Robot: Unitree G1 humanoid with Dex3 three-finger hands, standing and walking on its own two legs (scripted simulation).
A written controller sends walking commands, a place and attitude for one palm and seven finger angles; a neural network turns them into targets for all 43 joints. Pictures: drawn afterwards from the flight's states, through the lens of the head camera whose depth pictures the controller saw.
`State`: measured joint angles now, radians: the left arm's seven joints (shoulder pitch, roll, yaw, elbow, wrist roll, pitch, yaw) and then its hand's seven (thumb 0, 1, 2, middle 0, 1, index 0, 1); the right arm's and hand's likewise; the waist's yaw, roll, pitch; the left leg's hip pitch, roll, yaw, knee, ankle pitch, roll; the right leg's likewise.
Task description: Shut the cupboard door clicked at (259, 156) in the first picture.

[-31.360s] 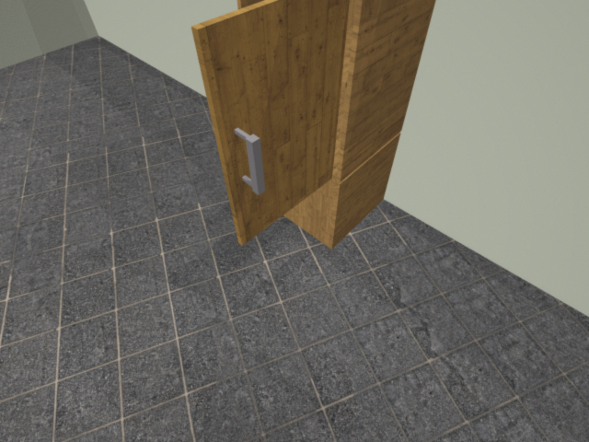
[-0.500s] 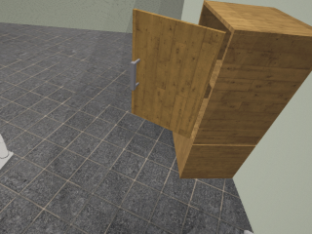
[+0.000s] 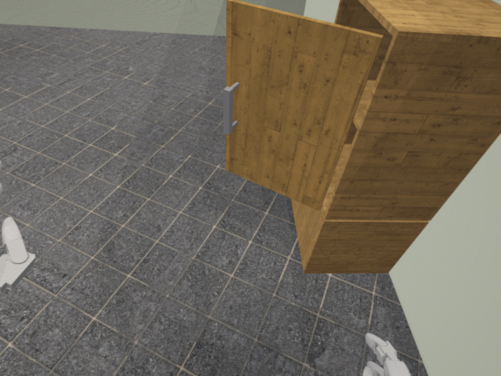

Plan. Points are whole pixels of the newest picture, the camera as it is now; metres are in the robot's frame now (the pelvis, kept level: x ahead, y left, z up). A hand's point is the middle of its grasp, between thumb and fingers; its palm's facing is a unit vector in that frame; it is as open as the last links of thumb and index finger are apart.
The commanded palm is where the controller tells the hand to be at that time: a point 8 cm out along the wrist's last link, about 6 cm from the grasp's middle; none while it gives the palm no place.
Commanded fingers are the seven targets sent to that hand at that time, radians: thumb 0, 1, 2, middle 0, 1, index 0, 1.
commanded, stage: stop stepping back and stand still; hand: left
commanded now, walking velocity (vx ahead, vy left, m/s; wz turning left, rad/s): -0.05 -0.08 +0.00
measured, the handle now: (231, 108) +0.87 +0.10 -0.04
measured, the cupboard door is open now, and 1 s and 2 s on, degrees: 59 59 59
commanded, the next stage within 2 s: let the arm hang, fingers relaxed in 0.04 s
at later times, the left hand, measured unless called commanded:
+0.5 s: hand out of the picture +0.02 +0.16 -0.18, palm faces +0.06 -0.98 -0.17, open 7.0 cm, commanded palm none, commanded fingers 0.00 0.90 0.90 -0.20 -0.30 -0.20 -0.30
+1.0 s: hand out of the picture -0.04 +0.14 -0.17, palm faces +0.07 -0.99 -0.15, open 7.4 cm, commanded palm none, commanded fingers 0.00 0.90 0.90 -0.20 -0.30 -0.20 -0.30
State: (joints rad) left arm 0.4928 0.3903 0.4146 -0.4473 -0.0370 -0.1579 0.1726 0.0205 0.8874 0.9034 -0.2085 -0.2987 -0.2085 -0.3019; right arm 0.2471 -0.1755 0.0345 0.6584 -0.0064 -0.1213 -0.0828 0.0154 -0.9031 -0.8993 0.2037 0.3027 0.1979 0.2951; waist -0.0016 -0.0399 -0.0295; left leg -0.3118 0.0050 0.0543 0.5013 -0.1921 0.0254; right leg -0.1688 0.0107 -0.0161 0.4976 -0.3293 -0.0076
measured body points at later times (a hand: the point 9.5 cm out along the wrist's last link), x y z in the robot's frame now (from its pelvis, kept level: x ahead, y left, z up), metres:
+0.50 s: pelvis -0.01 -0.02 -0.01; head +0.00 +0.01 +0.44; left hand +0.02 +0.21 -0.17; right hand +0.04 -0.28 -0.14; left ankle +0.05 +0.10 -0.74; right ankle -0.04 -0.11 -0.74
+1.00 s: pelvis -0.01 -0.01 +0.00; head -0.01 -0.01 +0.45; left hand -0.05 +0.20 -0.16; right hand -0.02 -0.21 -0.16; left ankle +0.05 +0.10 -0.74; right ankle -0.04 -0.11 -0.74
